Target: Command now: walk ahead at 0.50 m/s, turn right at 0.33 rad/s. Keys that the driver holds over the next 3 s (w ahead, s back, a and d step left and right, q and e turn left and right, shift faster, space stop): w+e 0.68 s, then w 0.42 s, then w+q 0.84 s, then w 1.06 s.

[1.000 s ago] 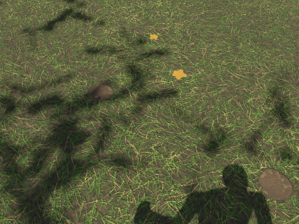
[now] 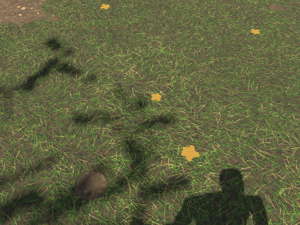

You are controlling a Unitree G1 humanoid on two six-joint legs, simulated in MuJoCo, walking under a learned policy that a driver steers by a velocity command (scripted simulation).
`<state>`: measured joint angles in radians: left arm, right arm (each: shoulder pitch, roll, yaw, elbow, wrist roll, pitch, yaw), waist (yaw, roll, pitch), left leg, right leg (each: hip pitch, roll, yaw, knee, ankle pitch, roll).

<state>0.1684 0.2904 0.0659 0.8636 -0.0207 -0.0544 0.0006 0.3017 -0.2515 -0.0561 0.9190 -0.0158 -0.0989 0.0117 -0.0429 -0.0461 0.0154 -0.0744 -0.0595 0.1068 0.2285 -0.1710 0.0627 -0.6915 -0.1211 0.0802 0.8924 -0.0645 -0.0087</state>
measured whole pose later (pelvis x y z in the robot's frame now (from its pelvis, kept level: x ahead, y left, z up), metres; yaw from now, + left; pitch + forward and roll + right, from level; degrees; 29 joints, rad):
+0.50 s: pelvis +0.28 -0.08 +0.00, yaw -16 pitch +2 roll +0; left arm 0.31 0.26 0.07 0.78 -0.01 -0.05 -0.01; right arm 0.08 -0.30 -0.06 0.78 -0.01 -0.10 0.00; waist 0.04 0.03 0.04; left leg -0.64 0.11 -0.08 0.90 -0.19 -0.04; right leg -0.20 0.11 0.07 0.34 -0.17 -0.10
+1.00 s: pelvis +0.57 -0.12 +0.00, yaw -28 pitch +2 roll +1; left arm 0.19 0.29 0.06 0.70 -0.01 -0.05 0.00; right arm 0.34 -0.26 -0.06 0.88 0.00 -0.09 0.02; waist -0.07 -0.04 0.01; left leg -0.14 -0.04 0.03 0.30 -0.19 0.04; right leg -0.62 -0.08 0.05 0.89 -0.22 -0.01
